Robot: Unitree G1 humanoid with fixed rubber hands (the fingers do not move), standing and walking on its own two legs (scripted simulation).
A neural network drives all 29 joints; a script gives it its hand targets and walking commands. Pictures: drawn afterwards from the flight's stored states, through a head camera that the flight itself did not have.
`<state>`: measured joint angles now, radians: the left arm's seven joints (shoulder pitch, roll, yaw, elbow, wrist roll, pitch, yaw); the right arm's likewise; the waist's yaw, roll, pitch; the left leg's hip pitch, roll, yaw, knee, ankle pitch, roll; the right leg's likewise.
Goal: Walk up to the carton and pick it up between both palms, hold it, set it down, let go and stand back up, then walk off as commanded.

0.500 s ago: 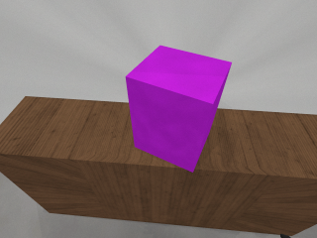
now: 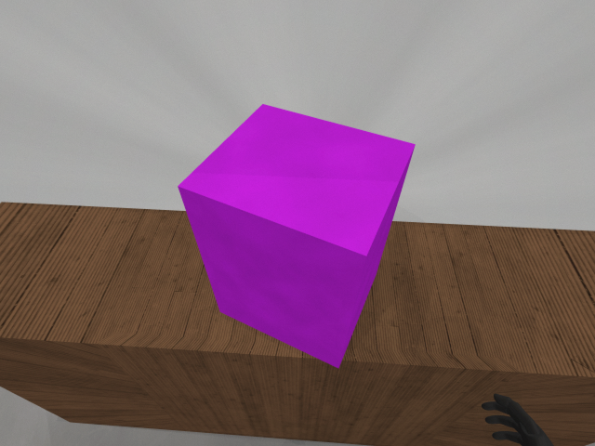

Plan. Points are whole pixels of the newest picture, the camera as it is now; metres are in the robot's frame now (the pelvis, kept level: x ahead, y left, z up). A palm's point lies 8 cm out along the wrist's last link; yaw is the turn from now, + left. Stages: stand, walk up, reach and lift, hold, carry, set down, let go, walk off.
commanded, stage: walk up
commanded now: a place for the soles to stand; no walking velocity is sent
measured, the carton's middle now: (302, 241) +0.41 +0.00 +0.05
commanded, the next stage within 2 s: reach and lift in 1.52 s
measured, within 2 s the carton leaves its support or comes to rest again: neither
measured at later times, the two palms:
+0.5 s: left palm out of the picture +0.07 +0.31 -0.08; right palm out of the picture +0.13 -0.30 -0.08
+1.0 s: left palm out of the picture +0.05 +0.30 -0.07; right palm out of the picture +0.10 -0.30 -0.08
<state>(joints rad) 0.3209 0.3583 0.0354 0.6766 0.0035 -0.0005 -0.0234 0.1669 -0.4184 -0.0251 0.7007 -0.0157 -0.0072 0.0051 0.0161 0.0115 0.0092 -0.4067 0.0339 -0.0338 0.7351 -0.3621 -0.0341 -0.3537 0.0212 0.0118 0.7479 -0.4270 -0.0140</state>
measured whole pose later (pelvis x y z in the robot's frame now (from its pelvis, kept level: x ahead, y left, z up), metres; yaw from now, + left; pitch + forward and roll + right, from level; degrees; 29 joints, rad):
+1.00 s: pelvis -0.03 +0.00 +0.01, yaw +0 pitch +0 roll +0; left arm 0.32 0.36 0.04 0.68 0.00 0.00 -0.02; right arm 0.17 -0.41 -0.01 0.80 -0.02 -0.01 0.00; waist 0.02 0.02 -0.04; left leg -0.40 0.03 -0.03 0.67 -0.28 -0.04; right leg -0.35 0.02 0.01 0.69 -0.35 -0.01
